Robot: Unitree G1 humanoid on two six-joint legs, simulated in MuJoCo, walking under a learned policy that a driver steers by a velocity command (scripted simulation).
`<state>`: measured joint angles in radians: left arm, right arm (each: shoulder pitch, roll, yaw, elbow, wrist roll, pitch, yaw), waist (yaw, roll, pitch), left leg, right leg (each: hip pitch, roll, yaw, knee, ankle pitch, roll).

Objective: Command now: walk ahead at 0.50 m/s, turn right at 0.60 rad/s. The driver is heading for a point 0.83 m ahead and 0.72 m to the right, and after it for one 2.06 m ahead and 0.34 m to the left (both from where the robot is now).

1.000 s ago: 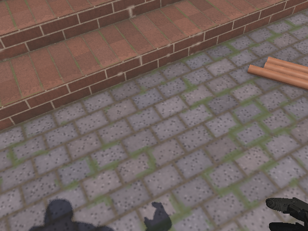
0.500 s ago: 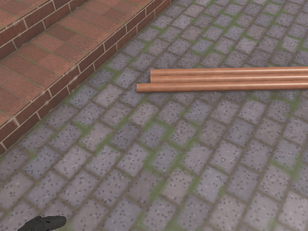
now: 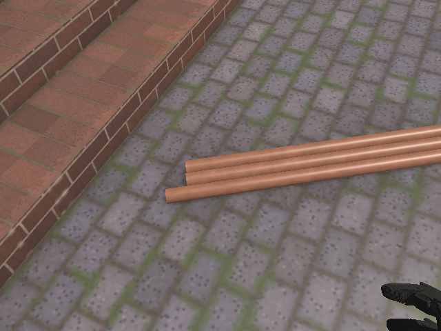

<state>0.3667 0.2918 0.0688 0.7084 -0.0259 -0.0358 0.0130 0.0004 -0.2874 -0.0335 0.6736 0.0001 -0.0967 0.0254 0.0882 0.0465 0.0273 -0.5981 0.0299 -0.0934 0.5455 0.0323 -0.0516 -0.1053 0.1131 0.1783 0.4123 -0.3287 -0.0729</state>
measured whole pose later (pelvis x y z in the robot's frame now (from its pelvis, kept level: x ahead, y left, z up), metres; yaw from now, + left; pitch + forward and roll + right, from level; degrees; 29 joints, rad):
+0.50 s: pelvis +0.26 +0.00 +0.00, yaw -18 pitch +1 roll +2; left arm 0.09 0.29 0.06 0.61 -0.03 -0.02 -0.04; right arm 0.34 -0.31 -0.07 0.84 0.01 -0.07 0.00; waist -0.10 -0.03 0.05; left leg 0.05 0.01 0.21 0.25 -0.32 -0.02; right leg -0.66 -0.09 0.02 0.71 -0.04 -0.02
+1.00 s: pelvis +0.52 -0.14 +0.00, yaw -26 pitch +1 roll -1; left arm 0.35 0.27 0.05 0.77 -0.01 -0.07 0.00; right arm 0.07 -0.28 -0.03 0.75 0.01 -0.08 0.03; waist 0.07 0.06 0.02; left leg -0.66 0.10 -0.03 0.61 0.10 -0.03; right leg 0.00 0.09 0.02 0.25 -0.27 -0.07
